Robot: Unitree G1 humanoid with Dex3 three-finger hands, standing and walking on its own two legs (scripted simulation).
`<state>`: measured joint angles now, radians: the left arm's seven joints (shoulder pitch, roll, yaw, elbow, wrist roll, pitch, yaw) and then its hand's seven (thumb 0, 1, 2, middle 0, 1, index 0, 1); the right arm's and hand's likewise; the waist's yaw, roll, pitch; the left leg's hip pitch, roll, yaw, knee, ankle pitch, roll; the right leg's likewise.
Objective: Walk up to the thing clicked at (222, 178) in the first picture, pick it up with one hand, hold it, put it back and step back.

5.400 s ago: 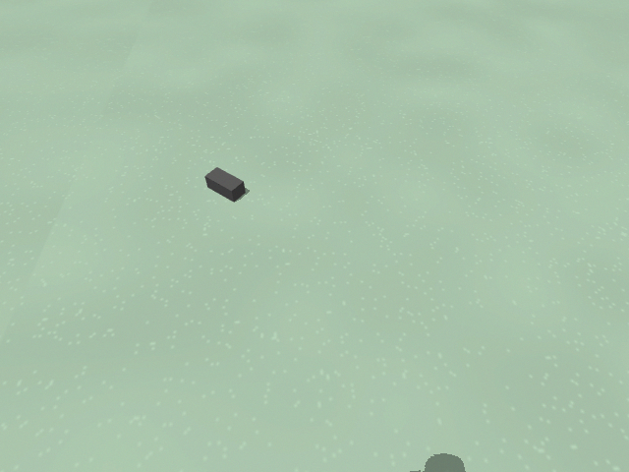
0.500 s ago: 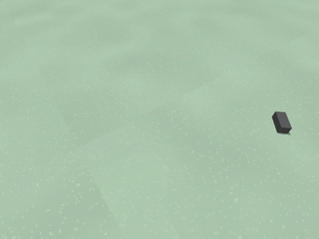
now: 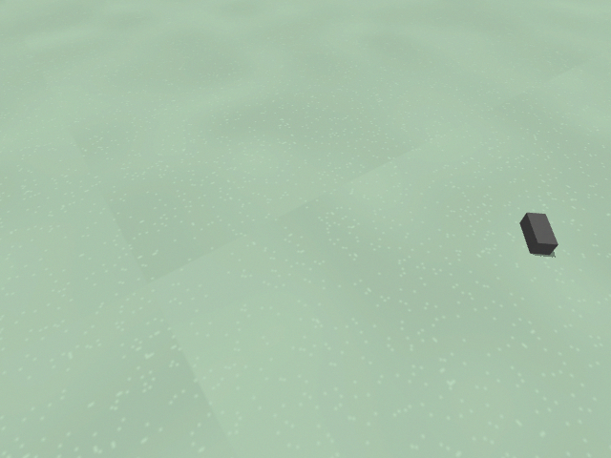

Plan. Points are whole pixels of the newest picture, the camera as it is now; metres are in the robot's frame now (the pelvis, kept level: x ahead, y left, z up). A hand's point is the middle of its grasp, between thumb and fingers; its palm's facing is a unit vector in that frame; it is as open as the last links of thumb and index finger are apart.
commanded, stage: stand
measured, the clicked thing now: (537, 233) +1.07 -0.95 -0.75
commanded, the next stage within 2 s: walk up in 0.50 s
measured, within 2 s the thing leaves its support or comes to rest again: neither
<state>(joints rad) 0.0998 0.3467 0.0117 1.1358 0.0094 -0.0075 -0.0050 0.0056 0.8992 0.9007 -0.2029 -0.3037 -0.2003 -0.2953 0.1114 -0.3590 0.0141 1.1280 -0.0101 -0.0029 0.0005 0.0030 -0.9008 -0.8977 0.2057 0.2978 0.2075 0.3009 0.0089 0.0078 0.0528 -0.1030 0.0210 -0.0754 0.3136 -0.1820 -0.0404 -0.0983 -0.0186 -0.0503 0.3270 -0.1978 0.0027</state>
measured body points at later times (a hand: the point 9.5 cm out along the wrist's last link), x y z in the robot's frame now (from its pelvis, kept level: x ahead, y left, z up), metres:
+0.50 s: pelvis +0.00 +0.00 +0.00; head +0.02 +0.00 +0.45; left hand +0.07 +0.31 -0.13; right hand +0.07 -0.30 -0.14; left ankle +0.00 +0.15 -0.75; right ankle -0.01 -0.12 -0.75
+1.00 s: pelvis -0.03 +0.06 -0.01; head +0.03 +0.06 +0.43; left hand +0.16 +0.34 -0.14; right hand -0.06 -0.27 -0.11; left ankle +0.01 +0.17 -0.75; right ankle -0.07 -0.09 -0.71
